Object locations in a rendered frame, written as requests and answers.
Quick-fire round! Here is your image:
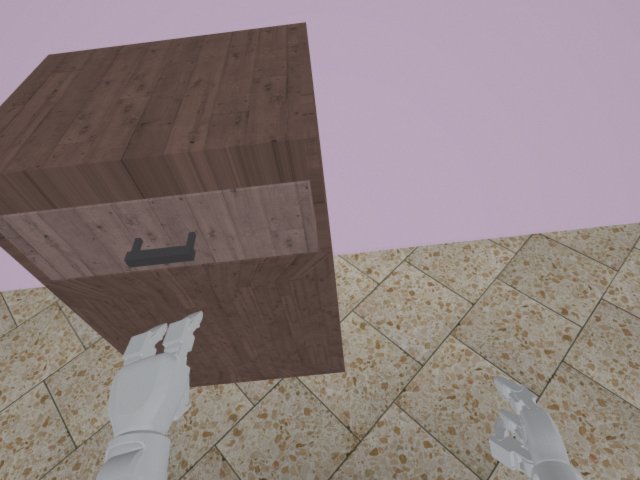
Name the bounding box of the left robot hand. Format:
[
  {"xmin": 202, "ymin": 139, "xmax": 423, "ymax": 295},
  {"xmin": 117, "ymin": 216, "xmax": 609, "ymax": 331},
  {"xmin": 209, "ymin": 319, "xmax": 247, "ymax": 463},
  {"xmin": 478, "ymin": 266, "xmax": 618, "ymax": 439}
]
[{"xmin": 108, "ymin": 311, "xmax": 203, "ymax": 438}]

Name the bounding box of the cabinet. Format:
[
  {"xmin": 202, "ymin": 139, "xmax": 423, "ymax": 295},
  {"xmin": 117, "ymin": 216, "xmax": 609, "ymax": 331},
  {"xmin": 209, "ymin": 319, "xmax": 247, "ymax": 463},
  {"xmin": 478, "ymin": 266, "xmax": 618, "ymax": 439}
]
[{"xmin": 0, "ymin": 22, "xmax": 345, "ymax": 387}]

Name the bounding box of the drawer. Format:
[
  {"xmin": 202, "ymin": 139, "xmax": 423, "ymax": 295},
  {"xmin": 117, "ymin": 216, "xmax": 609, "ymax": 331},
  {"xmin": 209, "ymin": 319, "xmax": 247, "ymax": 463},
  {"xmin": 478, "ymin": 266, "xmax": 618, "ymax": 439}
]
[{"xmin": 0, "ymin": 180, "xmax": 318, "ymax": 280}]

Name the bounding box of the right robot hand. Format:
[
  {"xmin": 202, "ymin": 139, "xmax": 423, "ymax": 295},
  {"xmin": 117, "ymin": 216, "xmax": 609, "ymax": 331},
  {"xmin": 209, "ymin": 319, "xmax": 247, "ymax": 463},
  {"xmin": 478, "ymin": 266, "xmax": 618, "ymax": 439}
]
[{"xmin": 489, "ymin": 376, "xmax": 571, "ymax": 478}]

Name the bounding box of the robot left forearm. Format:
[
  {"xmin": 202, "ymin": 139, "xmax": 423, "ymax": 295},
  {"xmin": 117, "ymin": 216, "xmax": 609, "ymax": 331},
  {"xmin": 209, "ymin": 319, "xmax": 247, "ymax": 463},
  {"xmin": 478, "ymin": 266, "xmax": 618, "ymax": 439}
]
[{"xmin": 96, "ymin": 430, "xmax": 171, "ymax": 480}]

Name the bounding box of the handle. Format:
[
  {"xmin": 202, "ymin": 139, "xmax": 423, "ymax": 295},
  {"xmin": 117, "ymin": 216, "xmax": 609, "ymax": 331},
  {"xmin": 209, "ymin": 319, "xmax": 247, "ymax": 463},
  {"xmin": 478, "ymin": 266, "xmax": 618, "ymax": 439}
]
[{"xmin": 124, "ymin": 232, "xmax": 196, "ymax": 268}]

